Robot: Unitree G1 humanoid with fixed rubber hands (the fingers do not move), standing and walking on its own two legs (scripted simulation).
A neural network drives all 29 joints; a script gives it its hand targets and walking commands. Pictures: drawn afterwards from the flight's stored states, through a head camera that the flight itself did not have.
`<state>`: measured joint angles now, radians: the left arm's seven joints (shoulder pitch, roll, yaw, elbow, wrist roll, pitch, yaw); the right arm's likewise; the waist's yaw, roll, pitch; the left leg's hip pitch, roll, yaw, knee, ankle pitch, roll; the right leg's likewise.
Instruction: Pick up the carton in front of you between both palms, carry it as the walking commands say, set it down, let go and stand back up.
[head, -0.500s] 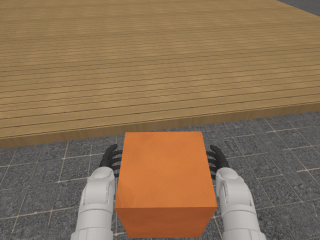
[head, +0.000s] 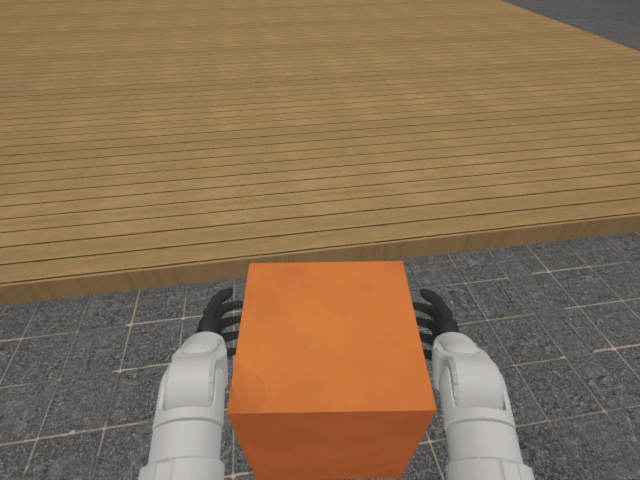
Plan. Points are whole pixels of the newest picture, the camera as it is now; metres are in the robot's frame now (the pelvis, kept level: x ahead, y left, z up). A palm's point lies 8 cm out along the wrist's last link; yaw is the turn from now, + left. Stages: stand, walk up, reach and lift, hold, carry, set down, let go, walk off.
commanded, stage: hold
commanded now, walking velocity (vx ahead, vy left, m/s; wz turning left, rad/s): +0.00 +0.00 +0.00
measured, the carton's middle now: (327, 374) +0.29 +0.00 -0.03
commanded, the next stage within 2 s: carry in 0.72 s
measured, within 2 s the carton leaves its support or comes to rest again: neither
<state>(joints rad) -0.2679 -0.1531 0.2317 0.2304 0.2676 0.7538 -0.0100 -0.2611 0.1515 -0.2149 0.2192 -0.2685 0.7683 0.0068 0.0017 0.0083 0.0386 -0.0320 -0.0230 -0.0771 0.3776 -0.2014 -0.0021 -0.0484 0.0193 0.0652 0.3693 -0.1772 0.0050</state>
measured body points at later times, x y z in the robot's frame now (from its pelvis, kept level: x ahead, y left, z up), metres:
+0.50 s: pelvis +0.00 +0.00 +0.00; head -0.04 +0.00 +0.45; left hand +0.30 +0.15 +0.04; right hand +0.30 -0.15 +0.04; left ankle +0.01 +0.12 -0.74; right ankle +0.03 -0.12 -0.74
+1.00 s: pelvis +0.06 +0.02 -0.01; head +0.02 +0.02 +0.44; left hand +0.34 +0.18 +0.06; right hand +0.35 -0.12 +0.07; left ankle +0.02 +0.13 -0.75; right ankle +0.03 -0.12 -0.73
